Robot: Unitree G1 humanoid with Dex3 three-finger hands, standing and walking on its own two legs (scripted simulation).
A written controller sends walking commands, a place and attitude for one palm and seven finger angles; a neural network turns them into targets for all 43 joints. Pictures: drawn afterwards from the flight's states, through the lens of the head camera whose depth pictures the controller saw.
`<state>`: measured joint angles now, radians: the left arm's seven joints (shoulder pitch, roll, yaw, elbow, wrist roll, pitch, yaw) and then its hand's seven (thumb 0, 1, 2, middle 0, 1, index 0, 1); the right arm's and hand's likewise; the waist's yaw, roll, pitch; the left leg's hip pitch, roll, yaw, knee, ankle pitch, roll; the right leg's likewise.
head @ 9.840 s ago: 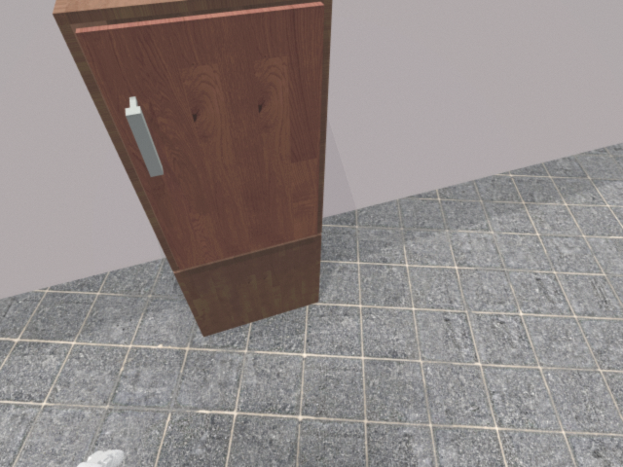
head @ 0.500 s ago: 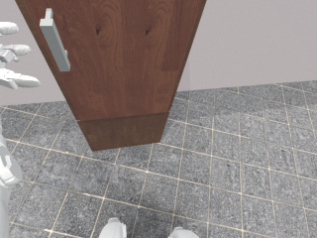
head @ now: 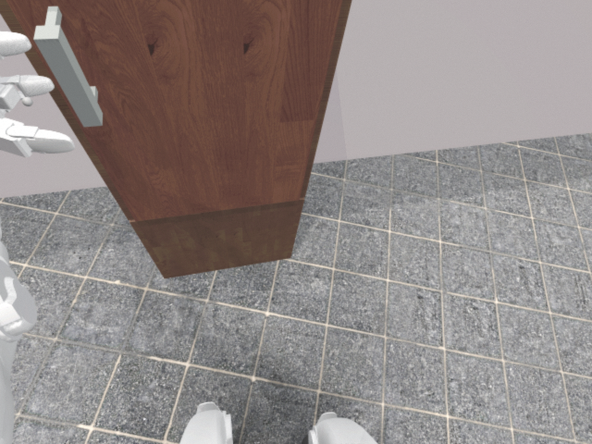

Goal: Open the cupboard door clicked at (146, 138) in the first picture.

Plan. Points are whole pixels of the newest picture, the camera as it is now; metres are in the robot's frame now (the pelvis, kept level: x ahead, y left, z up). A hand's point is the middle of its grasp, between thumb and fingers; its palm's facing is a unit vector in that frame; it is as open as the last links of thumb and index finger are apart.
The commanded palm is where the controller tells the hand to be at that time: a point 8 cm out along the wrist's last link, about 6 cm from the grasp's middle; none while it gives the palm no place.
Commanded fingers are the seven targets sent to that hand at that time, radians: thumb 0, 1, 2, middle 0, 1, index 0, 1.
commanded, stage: slide the fingers in behind the handle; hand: left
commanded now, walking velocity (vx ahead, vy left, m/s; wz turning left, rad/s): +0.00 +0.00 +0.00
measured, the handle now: (74, 70) +0.57 +0.24 +0.13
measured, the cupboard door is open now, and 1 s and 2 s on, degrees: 0 0 0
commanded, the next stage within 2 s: close the thumb around the handle in 1.40 s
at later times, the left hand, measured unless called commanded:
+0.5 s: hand (53, 103) +0.51 +0.25 +0.13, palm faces +0.10 -0.99 +0.00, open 14.0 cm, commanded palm +0.49 +0.29 +0.12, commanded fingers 0.00 -0.50 0.30 -0.30 -1.20 -0.30 -1.20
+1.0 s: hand (80, 100) +0.51 +0.22 +0.13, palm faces +0.10 -0.99 +0.01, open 14.0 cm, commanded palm +0.49 +0.26 +0.12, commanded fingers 0.00 -0.50 0.30 -0.30 -1.20 -0.30 -1.20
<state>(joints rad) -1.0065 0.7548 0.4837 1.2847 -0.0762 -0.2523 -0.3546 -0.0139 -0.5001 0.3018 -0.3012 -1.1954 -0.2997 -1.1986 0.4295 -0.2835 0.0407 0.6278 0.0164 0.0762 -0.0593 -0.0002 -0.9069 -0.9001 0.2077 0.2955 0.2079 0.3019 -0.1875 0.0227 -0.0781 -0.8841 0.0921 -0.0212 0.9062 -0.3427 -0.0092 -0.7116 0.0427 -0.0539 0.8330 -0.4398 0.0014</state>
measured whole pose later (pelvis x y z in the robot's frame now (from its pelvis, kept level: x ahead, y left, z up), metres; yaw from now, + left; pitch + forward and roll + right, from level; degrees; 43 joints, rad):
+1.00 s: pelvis +0.00 +0.00 +0.00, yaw +0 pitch +17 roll -3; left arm -0.98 0.57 0.41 1.22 -0.08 -0.29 -0.20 -0.01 -0.50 0.30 -0.30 -1.20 -0.30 -1.20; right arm 0.43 -0.27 0.02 0.65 0.00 0.05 -0.02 0.00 -0.91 -0.90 0.21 0.30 0.21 0.30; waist -0.17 0.03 -0.09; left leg -0.85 0.08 -0.01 0.90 -0.34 -0.01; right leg -0.68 0.03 -0.05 0.84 -0.45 0.00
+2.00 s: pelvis +0.00 +0.00 +0.00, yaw +0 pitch +17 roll -3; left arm -0.97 0.56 0.41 1.21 -0.08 -0.29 -0.19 0.00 0.42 0.70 -0.36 -1.29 -0.36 -1.30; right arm 0.40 -0.27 0.01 0.65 0.00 0.05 -0.02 0.00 -0.91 -0.90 0.21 0.30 0.21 0.30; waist -0.17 0.03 -0.10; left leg -0.84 0.08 -0.01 0.89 -0.35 -0.01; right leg -0.68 0.03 -0.05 0.84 -0.45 0.00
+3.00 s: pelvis +0.02 -0.01 +0.02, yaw +1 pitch +6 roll +0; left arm -0.11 -0.08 -0.02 0.10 -0.03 0.00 0.48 0.02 0.65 0.72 -0.32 -1.31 -0.33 -1.30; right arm 0.17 -0.19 0.01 0.54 -0.03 0.06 0.04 0.01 -0.91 -0.90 0.20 0.29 0.20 0.30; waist -0.01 0.04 -0.12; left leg -0.52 0.04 0.02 0.76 -0.35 -0.02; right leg -0.38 -0.01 -0.02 0.75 -0.47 0.00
